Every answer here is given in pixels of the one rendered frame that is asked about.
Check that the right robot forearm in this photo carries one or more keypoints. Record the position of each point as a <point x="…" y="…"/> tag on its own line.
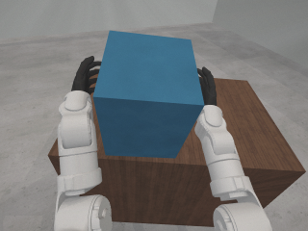
<point x="222" y="159"/>

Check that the carton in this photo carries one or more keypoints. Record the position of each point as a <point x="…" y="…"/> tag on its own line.
<point x="147" y="95"/>

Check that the robot left hand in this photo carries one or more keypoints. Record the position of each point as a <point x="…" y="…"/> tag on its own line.
<point x="82" y="79"/>

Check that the robot right upper arm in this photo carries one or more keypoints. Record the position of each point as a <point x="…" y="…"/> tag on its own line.
<point x="240" y="216"/>

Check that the robot left upper arm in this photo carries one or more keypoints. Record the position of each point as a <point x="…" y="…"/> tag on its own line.
<point x="85" y="213"/>

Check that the pedestal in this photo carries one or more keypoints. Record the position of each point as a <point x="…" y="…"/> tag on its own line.
<point x="177" y="191"/>

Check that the left robot forearm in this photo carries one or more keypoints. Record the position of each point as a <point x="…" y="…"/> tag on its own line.
<point x="77" y="146"/>

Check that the robot right hand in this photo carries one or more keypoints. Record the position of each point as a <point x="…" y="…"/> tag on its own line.
<point x="208" y="86"/>

